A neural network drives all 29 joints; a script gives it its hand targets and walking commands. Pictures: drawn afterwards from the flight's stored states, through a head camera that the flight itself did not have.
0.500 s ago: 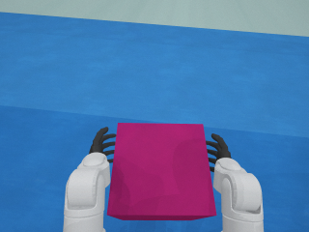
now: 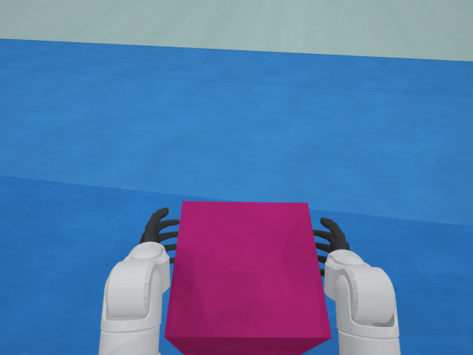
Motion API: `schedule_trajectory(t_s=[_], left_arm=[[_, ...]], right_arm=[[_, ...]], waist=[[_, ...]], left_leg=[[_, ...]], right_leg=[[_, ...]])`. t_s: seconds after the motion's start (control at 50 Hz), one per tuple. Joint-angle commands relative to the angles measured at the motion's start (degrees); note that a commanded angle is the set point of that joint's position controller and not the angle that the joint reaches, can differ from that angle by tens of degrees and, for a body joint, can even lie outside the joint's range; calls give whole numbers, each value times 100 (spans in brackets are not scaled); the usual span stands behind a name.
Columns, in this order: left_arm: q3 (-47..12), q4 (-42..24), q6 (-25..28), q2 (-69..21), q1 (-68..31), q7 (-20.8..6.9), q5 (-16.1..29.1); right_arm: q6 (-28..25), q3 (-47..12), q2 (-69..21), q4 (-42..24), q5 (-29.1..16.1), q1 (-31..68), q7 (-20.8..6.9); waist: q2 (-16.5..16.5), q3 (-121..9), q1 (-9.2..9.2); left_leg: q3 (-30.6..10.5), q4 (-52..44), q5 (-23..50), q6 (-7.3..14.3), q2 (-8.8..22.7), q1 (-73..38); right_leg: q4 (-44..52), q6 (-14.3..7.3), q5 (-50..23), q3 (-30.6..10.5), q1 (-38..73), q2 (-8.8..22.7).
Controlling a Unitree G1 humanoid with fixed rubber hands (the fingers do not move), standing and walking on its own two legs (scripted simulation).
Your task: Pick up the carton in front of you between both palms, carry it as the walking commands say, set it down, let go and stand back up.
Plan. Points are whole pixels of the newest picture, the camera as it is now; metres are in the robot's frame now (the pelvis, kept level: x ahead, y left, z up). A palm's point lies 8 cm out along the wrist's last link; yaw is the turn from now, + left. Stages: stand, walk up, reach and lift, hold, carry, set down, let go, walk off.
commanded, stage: carry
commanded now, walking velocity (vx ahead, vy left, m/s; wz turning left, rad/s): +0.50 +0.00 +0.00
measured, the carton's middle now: (243, 285) +0.27 +0.00 -0.02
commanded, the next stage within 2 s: none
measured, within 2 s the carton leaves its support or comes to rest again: neither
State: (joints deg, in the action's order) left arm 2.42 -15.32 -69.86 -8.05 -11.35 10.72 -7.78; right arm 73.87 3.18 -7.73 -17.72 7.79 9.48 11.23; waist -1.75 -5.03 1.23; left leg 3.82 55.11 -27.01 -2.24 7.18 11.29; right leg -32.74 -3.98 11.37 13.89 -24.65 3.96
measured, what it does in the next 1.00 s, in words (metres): walks ahead: left foot, then right foot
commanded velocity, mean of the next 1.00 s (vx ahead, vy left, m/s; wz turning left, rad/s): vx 0.40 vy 0.00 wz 0.00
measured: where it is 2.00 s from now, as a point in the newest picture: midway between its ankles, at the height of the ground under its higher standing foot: (238, 248)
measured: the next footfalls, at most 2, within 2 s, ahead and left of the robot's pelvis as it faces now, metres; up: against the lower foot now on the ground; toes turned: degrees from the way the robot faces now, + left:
left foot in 0.38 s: +0.41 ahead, +0.10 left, +0.00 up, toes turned +11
right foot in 0.88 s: +0.79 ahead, -0.09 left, +0.00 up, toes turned -5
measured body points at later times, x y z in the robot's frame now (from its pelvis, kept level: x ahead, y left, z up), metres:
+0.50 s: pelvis +0.33 +0.04 +0.01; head +0.33 +0.05 +0.46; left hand +0.61 +0.17 +0.08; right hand +0.59 -0.12 +0.09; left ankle +0.38 +0.09 -0.73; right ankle +0.17 -0.10 -0.63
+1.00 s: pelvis +0.66 -0.01 +0.00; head +0.70 -0.01 +0.45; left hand +0.95 +0.15 +0.06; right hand +0.95 -0.15 +0.05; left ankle +0.48 +0.08 -0.63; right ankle +0.75 -0.09 -0.73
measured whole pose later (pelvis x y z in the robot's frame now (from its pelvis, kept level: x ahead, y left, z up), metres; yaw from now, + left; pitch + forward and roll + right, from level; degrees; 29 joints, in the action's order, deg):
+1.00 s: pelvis +0.66 -0.01 +0.00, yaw +2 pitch +4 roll -1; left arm 2.8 -16.6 -68.2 -8.3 -12.5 11.0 -7.3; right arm 71.6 3.5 -7.7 -19.5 7.3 9.5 10.9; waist -1.6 0.5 1.1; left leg 3.6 63.7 -26.2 -0.6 2.8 15.8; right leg -27.4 -5.2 6.6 14.7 -24.7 1.6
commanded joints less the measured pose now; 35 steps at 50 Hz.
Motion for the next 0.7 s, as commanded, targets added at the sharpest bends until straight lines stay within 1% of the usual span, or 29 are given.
schedule_trajectory(t_s=[0.0, 0.02, 0.04, 0.06, 0.08, 0.1, 0.12, 0.16, 0.18, 0.22, 0.28, 0.32, 0.34, 0.36, 0.38, 0.4, 0.42, 0.44, 0.46, 0.48, 0.5, 0.52, 0.56, 0.58, 0.6, 0.62, 0.64, 0.66, 0.68], left_arm=[[-3406, -625, 14, -6149, -2044, -1658, 2526], [-3384, -844, 129, -6164, -2063, -1669, 2489], [-3330, -468, 149, -6388, -1759, -1691, 2343], [-3488, -854, 223, -6320, -1877, -1693, 2599], [-3414, -184, 207, -6297, -1485, -1652, 2368], [-3409, -492, 204, -6030, -1274, -1669, 2316], [-3409, -583, 182, -6005, -1139, -1699, 2311], [-3610, -667, 208, -6070, -1361, -1726, 2356], [-3602, -1008, 231, -6033, -1589, -1726, 2599], [-3587, -990, 143, -5803, -1487, -1657, 2426], [-3449, -903, -34, -5484, -1253, -1547, 2334], [-3357, -834, -148, -5117, -1005, -1503, 2234], [-3427, -739, -224, -5008, -1007, -1495, 2094], [-3356, -618, -271, -5102, -1071, -1516, 2068], [-3430, -997, -264, -5082, -1551, -1548, 2250], [-3571, -839, -304, -5078, -1735, -1570, 2211], [-3785, -1087, -261, -5362, -1939, -1623, 2470], [-3707, -1096, -214, -5501, -2274, -1628, 2580], [-3679, -1052, -149, -5632, -2203, -1631, 2584], [-3629, -623, -117, -5892, -2060, -1559, 2448], [-3690, -799, -22, -6027, -1873, -1548, 2409], [-3671, -635, 14, -6109, -1802, -1510, 2382], [-3689, -814, 65, -6009, -1534, -1434, 2202], [-3634, -870, 54, -6079, -1647, -1413, 2304], [-3826, -1000, 66, -5962, -1699, -1405, 2432], [-3779, -782, 29, -5825, -1503, -1352, 2290], [-3658, -757, -54, -5951, -1352, -1334, 2289], [-3646, -609, -150, -5648, -1316, -1319, 2121], [-3615, -537, -189, -5565, -1240, -1327, 2112]], right_arm=[[-446, -3773, -6130, -945, -2585, 2995, -1615], [-505, -3903, -6417, -941, -2741, 3043, -1619], [-628, -3905, -6346, -861, -2530, 2812, -1584], [-665, -3876, -6297, -1055, -2555, 2626, -1561], [-668, -3701, -6173, -656, -2307, 2197, -1533], [-664, -3619, -6118, -663, -2294, 2185, -1498], [-644, -3725, -6026, -817, -2228, 2055, -1490], [-716, -3722, -6064, -1198, -2156, 2343, -1464], [-678, -3898, -6162, -1123, -2315, 2276, -1453], [-638, -3826, -5930, -1140, -2195, 2132, -1433], [-457, -3726, -5428, -1439, -2362, 2261, -1414], [-273, -3622, -5121, -1056, -2272, 1827, -1396], [-230, -3552, -5075, -815, -2300, 1870, -1382], [-223, -3505, -5001, -837, -2225, 1795, -1440], [-183, -3419, -5163, -771, -2276, 1970, -1464], [-193, -3387, -5233, -601, -2325, 2077, -1494], [-331, -3473, -5387, -1019, -2406, 2239, -1543], [-318, -3399, -5703, -653, -2391, 2245, -1558], [-400, -3487, -5952, -784, -2585, 2610, -1603], [-429, -3610, -5916, -911, -2569, 2701, -1648], [-482, -3629, -5906, -1136, -2618, 2732, -1670], [-512, -3754, -5993, -1172, -2743, 2788, -1688], [-487, -3577, -5807, -1113, -2669, 2578, -1676], [-471, -3572, -5828, -1214, -2614, 2382, -1667], [-437, -3498, -5662, -1110, -2581, 2332, -1631], [-404, -3434, -5514, -1119, -2520, 2324, -1657], [-395, -3476, -5240, -1376, -2448, 2179, -1620], [-256, -3322, -5214, -1058, -2447, 2141, -1644], [-226, -3343, -5193, -914, -2419, 2032, -1626]], waist=[[932, -1748, -19], [712, -1588, -22], [719, -1750, -9], [1007, -1682, -67], [959, -1707, 12], [900, -1595, -20], [855, -1595, -12], [959, -1313, -16], [926, -1143, -28], [965, -1018, -30], [1120, -600, 15], [1253, -599, -18], [1064, -976, -146], [426, -1588, -259], [-1057, -1896, -305], [-1514, -1388, -268], [-1388, -1381, -218], [-965, -1279, -202], [-221, -1452, -226], [-248, -1152, -173], [-253, -1295, -120], [-93, -1321, -167], [-545, -1381, -115], [-691, -1408, -143], [-579, -1147, -197], [-352, -1083, -149], [-453, -1083, -135], [-483, -684, -160], [-763, -773, -167]], left_leg=[[-405, 1723, 399, 356, -18, 2592], [-362, 1330, 862, 315, 138, 2612], [-263, 1024, 1052, 279, 78, 2573], [-153, 768, 1219, 254, 104, 2583], [-140, 303, 1047, 195, 54, 2640], [68, 122, 1198, 142, -67, 2644], [145, -253, 1178, 145, -93, 2577], [282, -1018, 1495, 128, -49, 2564], [429, -1520, 1778, 131, -198, 2464], [747, -2043, 2116, 164, -380, 2012], [975, -2429, 2025, 276, -373, 1969], [1093, -2830, 2371, 384, -573, 1177], [1356, -3034, 1927, 430, -772, 48], [563, -3262, 1397, 477, -182, -1266], [-2081, -3704, 118, 1086, 1270, -2217], [-3211, -4483, 635, 1253, 1842, -2363], [-2615, -4423, 1617, 1182, 1755, -1995], [-2142, -4324, 2322, 1297, 1660, -1682], [-1761, -4321, 2369, 1287, 1417, -1603], [-1151, -4400, 2165, 994, 1321, -1330], [-889, -4576, 2086, 851, 1233, -1091], [-860, -4551, 2263, 847, 1169, -1346], [-400, -4632, 2021, 785, 1082, -1563], [-227, -4457, 2582, 741, 853, -1964], [-334, -4422, 3351, 534, 795, -2120], [-91, -4364, 4023, 767, 774, -2239], [-82, -4421, 4000, 847, 924, -2501], [170, -4511, 4300, 792, 716, -2142], [323, -4548, 4002, 788, 723, -2150]], right_leg=[[1555, -654, -1754, -2627, 3194, 1844], [1744, -432, -1805, -2269, 3063, 1629], [1771, -186, -1752, -1742, 3268, 1474], [1778, -128, -1970, -1607, 3051, 1502], [1968, -345, -1438, -1732, 3121, 1533], [1920, -312, -1993, -1461, 3204, 1369], [2077, -389, -1791, -1471, 3206, 1453], [2135, -456, -1416, -1005, 3056, 1351], [2209, -340, -1596, -821, 2921, 1123], [2286, -277, -1854, -631, 2860, 1029], [2053, -241, -1976, -589, 3043, 1201], [1335, 19, -3301, -355, 2890, 1019], [346, 155, -3439, 123, 2538, 764], [-710, 304, -2361, 200, 1669, 426], [-2471, 465, -613, -100, 121, 41], [-3267, 426, 1177, -732, -974, -264], [-3883, 257, 1206, -1194, -991, 84], [-4141, 220, 1219, -1258, -1175, 159], [-3845, 229, 949, -1444, -1205, 232], [-3467, 194, 495, -1372, -1101, 451], [-3159, 258, 259, -1393, -847, 492], [-2856, 320, 288, -1239, -997, 359], [-2531, 381, -168, -1157, -1280, 366], [-2422, 385, -301, -996, -1371, 307], [-2313, 437, -309, -766, -1807, 103], [-2239, 468, -391, -723, -1842, 119], [-1984, 507, -399, -763, -2086, 215], [-1884, 575, -656, -617, -2124, 237], [-1434, 490, -823, -666, -1889, 249]])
